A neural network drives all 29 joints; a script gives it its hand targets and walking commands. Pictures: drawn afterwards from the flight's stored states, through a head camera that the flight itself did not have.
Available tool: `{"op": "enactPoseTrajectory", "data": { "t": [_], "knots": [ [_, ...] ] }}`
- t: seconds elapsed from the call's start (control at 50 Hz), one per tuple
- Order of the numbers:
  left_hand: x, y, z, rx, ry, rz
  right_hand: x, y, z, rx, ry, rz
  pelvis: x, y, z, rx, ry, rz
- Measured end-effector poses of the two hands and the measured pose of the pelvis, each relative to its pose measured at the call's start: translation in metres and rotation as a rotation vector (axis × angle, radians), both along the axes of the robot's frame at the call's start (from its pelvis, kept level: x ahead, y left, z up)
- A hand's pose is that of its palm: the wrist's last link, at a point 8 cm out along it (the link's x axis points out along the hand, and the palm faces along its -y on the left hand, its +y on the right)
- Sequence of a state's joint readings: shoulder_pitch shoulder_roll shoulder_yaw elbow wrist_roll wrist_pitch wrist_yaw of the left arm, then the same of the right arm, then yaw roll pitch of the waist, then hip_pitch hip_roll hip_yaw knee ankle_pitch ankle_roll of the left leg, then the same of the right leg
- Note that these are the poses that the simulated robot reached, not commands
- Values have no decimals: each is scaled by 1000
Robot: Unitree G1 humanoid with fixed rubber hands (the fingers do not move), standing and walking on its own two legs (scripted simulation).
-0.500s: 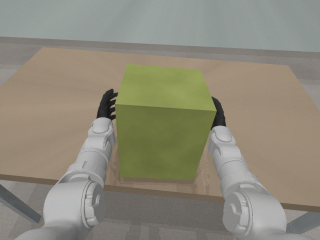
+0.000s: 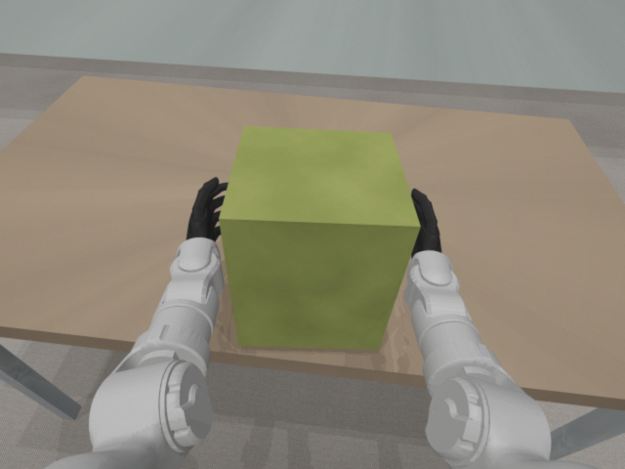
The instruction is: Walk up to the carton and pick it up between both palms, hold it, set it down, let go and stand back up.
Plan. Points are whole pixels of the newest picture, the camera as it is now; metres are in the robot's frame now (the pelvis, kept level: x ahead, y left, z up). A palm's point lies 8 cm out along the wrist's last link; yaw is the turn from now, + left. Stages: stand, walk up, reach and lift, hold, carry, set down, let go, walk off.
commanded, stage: set down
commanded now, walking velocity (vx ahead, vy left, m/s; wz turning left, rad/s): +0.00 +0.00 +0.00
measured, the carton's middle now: (313, 241) +0.43 +0.01 +0.06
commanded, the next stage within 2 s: none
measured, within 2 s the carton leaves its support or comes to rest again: rests again in 0.02 s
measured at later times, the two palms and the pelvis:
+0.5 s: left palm (203, 240) +0.41 +0.16 +0.07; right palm (422, 250) +0.40 -0.14 +0.07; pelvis -0.01 +0.00 +0.00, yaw +0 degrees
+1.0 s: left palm (195, 199) +0.43 +0.17 +0.13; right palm (442, 204) +0.43 -0.16 +0.13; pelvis -0.02 +0.01 -0.01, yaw -2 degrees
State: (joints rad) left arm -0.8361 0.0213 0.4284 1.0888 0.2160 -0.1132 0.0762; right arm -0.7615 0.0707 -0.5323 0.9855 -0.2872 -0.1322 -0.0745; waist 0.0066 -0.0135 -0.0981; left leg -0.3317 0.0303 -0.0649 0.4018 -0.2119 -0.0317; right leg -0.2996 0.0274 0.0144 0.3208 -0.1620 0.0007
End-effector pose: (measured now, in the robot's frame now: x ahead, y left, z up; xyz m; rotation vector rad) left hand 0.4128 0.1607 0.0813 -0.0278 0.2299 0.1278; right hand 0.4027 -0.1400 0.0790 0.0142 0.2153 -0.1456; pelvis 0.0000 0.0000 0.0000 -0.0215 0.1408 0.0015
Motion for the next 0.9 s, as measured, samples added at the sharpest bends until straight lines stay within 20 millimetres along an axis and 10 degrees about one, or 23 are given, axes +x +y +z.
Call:
{"op": "enactPoseTrajectory", "data": {
  "t": [0.64, 0.9],
  "knots": [
    [7, 1, -8, 33, 60, 7, 7, 0, -6, 20, 37, 15, -8, 7, -3, 1, 66, -30],
    [21, 2, 35, 26, 14, 12, 28, -9, 27, 52, 28, 9, -18, 11, -11, -24, 128, -40]
  ]
}}
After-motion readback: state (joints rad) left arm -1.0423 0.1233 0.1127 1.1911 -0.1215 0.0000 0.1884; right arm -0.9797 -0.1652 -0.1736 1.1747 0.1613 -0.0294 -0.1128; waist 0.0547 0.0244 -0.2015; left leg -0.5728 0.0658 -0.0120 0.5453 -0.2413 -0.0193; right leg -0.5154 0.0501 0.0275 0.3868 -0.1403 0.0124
